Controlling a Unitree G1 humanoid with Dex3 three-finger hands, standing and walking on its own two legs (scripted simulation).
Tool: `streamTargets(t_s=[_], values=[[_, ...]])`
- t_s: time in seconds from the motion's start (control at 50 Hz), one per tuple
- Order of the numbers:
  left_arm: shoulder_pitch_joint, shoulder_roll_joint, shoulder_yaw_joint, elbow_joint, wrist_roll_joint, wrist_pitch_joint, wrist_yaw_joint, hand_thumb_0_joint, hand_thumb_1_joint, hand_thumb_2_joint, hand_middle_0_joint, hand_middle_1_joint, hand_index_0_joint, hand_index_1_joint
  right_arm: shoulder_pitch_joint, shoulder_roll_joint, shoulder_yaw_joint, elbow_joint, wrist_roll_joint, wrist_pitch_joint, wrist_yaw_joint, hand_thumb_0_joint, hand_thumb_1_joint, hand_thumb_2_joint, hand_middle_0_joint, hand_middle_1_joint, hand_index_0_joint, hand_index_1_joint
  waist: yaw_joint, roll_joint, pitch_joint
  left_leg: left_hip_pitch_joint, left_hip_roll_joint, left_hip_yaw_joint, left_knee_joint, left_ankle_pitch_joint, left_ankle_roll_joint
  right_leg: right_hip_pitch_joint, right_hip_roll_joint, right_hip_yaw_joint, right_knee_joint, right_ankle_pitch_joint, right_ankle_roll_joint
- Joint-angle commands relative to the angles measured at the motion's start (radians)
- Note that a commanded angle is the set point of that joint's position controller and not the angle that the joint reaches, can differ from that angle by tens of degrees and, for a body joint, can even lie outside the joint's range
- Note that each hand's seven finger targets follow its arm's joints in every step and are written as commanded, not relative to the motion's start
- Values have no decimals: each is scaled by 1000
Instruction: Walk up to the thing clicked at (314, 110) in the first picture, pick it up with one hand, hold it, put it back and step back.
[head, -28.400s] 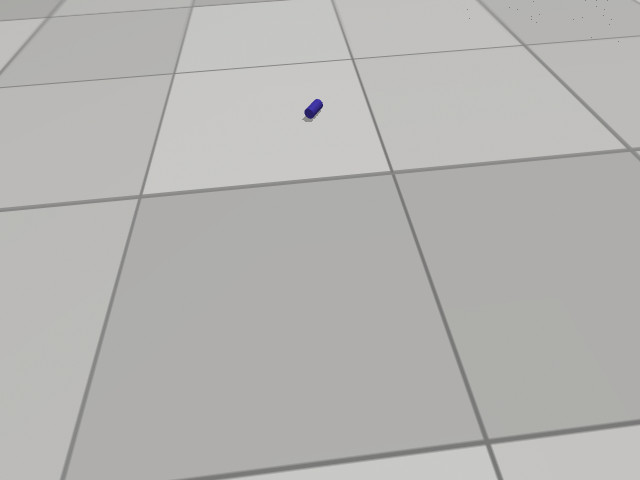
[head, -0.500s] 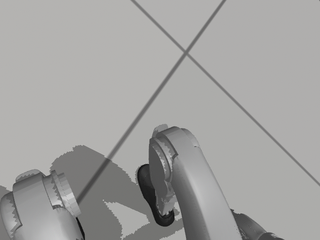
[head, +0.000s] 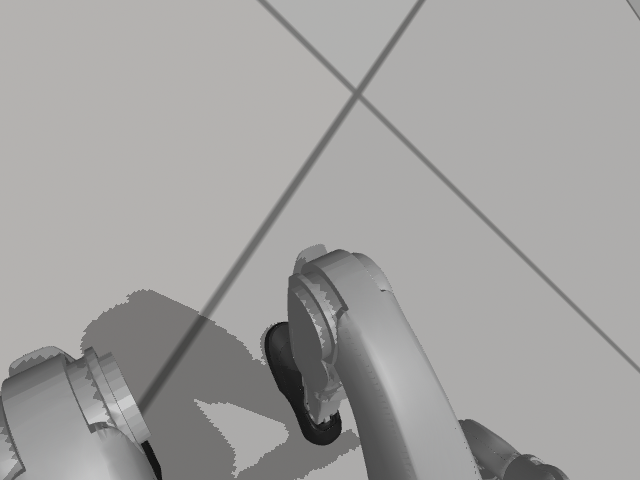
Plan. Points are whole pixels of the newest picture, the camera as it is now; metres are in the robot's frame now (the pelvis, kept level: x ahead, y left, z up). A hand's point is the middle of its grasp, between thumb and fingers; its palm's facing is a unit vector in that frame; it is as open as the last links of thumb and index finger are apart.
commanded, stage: close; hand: left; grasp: from above
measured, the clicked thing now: out of the picture +0.45 +0.32 -0.27
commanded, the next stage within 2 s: settle in 1.38 s
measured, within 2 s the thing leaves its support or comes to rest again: leaves its support in 1.80 s
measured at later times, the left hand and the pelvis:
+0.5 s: hand out of the picture +0.43 +0.30 -0.25, palm faces -0.48 -0.15 -0.86, open 11.1 cm; pelvis +0.00 +0.00 +0.00, yaw +0 degrees
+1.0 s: hand out of the picture +0.43 +0.30 -0.25, palm faces -0.46 -0.14 -0.88, open 8.8 cm; pelvis +0.00 +0.00 +0.01, yaw -1 degrees
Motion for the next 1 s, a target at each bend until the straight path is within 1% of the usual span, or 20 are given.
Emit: streamTargets(t_s=[0.0, 0.04, 0.1, 0.14, 0.16, 0.18, 0.2, 0.3, 0.36, 0.44, 0.48, 0.52, 0.58, 0.66, 0.72, 0.8, 0.82, 0.86, 0.96, 0.98], values=[[-257, 206, 3, -132, -10, -16, 48, 0, -245, 811, -292, -818, -293, -817, 184, -331, -93, 15, 8, -11, -5, 0, -896, -901, 200, 300, 200, 300, -38, 530, -670, 522, 22, 116, -272, 266, 24, 363, 37, -142, -177, 287, -91], [-262, 225, 15, -142, -4, -12, 59, 0, -214, 770, -309, -803, -314, -797, 181, -335, -91, 13, 9, -10, -3, 0, -896, -901, 200, 300, 200, 300, -31, 551, -691, 541, 26, 108, -279, 284, 19, 369, 38, -144, -172, 301, -94], [-220, 185, -8, -73, -5, 2, 68, 0, -178, 739, -332, -780, -340, -770, 173, -325, -80, 22, 5, -11, 2, 0, -894, -901, 200, 300, 200, 300, -47, 495, -633, 476, 25, 120, -263, 265, 29, 374, 46, -140, -190, 298, -88], [-248, 231, 20, -92, -5, 6, 73, 0, -146, 718, -349, -775, -362, -761, 191, -342, -89, 17, 7, -10, -1, 0, -894, -900, 200, 300, 200, 300, -41, 514, -651, 479, 23, 118, -278, 255, 30, 375, 44, -137, -197, 285, -91], [-244, 196, -3, -108, -9, 11, 68, 0, -148, 719, -359, -762, -368, -752, 179, -340, -95, 7, 7, -11, -2, 0, -896, -902, 200, 300, 200, 300, -32, 533, -666, 495, 25, 121, -284, 266, 27, 386, 47, -131, -199, 290, -95], [-225, 185, -9, -62, -10, 21, 64, 0, -132, 702, -369, -758, -381, -746, 178, -336, -90, 5, 3, -15, 1, 0, -897, -902, 199, 300, 200, 300, -42, 505, -649, 483, 25, 123, -269, 254, 32, 377, 47, -134, -198, 288, -90], [-234, 227, 19, -82, -14, 21, 67, 0, -115, 691, -375, -746, -388, -732, 194, -338, -84, 15, 5, -16, 2, 0, -895, -901, 199, 300, 200, 300, -39, 496, -655, 469, 25, 121, -269, 256, 33, 383, 45, -137, -203, 287, -87], [-235, 201, 6, -60, -24, 28, 37, 0, -57, 622, -425, -694, -441, -678, 187, -337, -90, 4, 17, -22, -3, 0, -897, -902, 199, 300, 199, 300, -49, 493, -612, 462, 24, 113, -281, 213, 30, 352, 39, -138, -193, 245, -91], [-236, 225, 21, -90, -32, 16, 28, 0, -4, 586, -464, -662, -481, -644, 190, -334, -86, -4, 19, -16, -5, 0, -895, -901, 199, 300, 199, 300, -40, 483, -635, 458, 22, 118, -283, 225, 34, 377, 41, -136, -211, 254, -88], [-219, 190, -13, -78, -38, 5, 15, 0, 57, 567, -509, -647, -529, -627, 177, -324, -80, -4, 19, -14, -10, 0, -896, -901, 199, 300, 199, 300, -48, 467, -623, 455, 23, 121, -270, 220, 35, 377, 42, -133, -210, 258, -85], [-256, 222, 3, -141, -32, -8, 21, 0, 90, 541, -534, -625, -555, -604, 190, -339, -91, -2, 22, -11, -15, 0, -897, -902, 199, 300, 199, 300, -36, 520, -657, 490, 22, 119, -288, 228, 29, 375, 39, -137, -206, 256, -92], [-231, 211, 1, -130, -21, -12, 26, 0, 111, 509, -556, -587, -576, -567, 191, -334, -90, -1, 15, -8, -13, 0, -896, -901, 199, 300, 199, 300, -31, 525, -670, 508, 24, 114, -288, 250, 24, 375, 42, -143, -196, 271, -94], [-214, 165, -26, -76, -24, -15, 33, 0, 143, 505, -571, -579, -592, -557, 181, -327, -76, 1, 14, -9, -10, 0, -893, -900, 199, 300, 199, 300, -57, 473, -600, 462, 23, 113, -280, 226, 29, 356, 41, -148, -202, 260, -89], [-234, 220, -7, -109, -15, -15, 52, 0, 219, 461, -633, -535, -654, -513, 175, -338, -79, 1, 12, -10, -14, 0, -894, -901, 199, 300, 199, 300, -38, 496, -629, 484, 26, 109, -296, 227, 26, 369, 43, -143, -213, 252, -92], [-232, 180, -36, -92, -16, 0, 50, 0, 261, 446, -664, -532, -689, -507, 168, -345, -88, -4, 12, -18, -14, 0, -895, -901, 199, 300, 199, 300, -48, 487, -605, 477, 25, 112, -293, 203, 26, 346, 42, -142, -207, 239, -91], [-226, 227, -2, -91, -26, 16, 50, 0, 315, 391, -724, -455, -744, -435, 186, -344, -83, -4, 17, -21, -10, 0, -898, -902, 199, 300, 199, 300, -43, 482, -635, 475, 26, 117, -288, 228, 30, 388, 43, -132, -218, 261, -89], [-224, 228, 4, -114, -30, 16, 52, 0, 331, 390, -733, -454, -753, -433, 180, -342, -86, -2, 20, -21, -12, 0, -897, -902, 199, 300, 199, 300, -26, 496, -659, 490, 27, 112, -294, 247, 26, 390, 43, -134, -215, 271, -90], [-222, 210, -5, -84, -27, 22, 47, 0, 342, 358, -738, -447, -763, -421, 182, -339, -83, -6, 18, -18, -10, 0, -897, -902, 199, 300, 199, 300, -44, 502, -638, 483, 30, 110, -295, 251, 26, 383, 46, -135, -208, 278, -92], [-202, 213, -5, -57, -28, 20, 28, 0, 420, 378, -802, -430, -822, -410, 176, -335, -80, -19, 22, -13, -15, 0, -896, -901, 199, 300, 199, 300, -47, 462, -595, 449, 26, 115, -289, 210, 32, 363, 42, -135, -219, 245, -88], [-226, 232, 3, -95, -23, 16, 26, 0, 439, 366, -809, -433, -834, -409, 188, -341, -78, -17, 22, -10, -14, 0, -895, -901, 199, 300, 199, 300, -46, 482, -622, 471, 25, 113, -293, 231, 31, 374, 42, -136, -215, 257, -89]])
